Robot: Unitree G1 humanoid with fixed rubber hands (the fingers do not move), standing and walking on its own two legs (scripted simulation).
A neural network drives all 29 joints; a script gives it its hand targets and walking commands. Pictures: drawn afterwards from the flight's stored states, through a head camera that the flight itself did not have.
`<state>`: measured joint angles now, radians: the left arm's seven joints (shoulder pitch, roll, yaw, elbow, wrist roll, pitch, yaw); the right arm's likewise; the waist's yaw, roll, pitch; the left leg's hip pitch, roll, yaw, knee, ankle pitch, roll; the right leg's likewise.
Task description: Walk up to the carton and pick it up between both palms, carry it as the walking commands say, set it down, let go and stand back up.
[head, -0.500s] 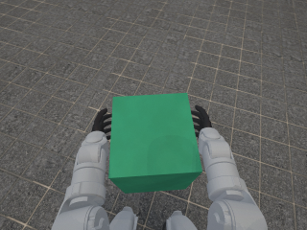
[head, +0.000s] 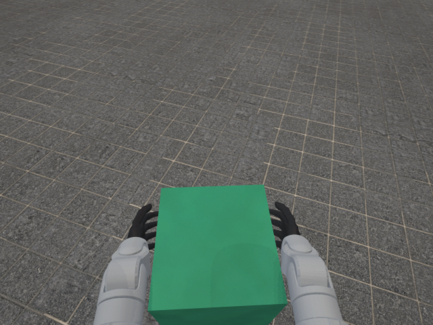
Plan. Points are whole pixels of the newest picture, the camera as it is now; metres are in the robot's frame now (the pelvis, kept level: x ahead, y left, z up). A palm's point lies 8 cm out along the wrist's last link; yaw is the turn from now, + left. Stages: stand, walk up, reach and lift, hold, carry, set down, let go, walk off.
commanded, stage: reach and lift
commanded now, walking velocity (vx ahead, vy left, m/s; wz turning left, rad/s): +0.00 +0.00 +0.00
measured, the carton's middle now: (215, 263) +0.28 +0.02 -0.05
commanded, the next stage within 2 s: hold in 1.58 s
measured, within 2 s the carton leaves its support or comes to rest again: neither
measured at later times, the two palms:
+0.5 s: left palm (141, 242) +0.27 +0.16 +0.04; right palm (306, 245) +0.28 -0.13 +0.05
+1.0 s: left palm (146, 233) +0.28 +0.15 +0.04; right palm (309, 243) +0.28 -0.14 +0.05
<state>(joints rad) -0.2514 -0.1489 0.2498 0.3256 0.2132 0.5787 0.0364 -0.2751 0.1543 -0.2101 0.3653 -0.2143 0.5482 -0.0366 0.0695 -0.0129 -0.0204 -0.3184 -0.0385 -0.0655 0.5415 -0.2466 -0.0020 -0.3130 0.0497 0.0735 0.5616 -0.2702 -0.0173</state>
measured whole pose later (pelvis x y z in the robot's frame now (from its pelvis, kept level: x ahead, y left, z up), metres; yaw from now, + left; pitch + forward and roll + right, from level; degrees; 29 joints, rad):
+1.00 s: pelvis -0.02 +0.01 +0.00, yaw +0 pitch -7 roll +0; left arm -0.35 -0.13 0.22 0.36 0.23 0.74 0.04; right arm -0.35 0.13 -0.23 0.33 -0.23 0.74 -0.03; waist -0.01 -0.01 0.03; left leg -0.17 -0.04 -0.06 0.52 -0.23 0.01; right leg -0.15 0.04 0.08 0.52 -0.24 0.00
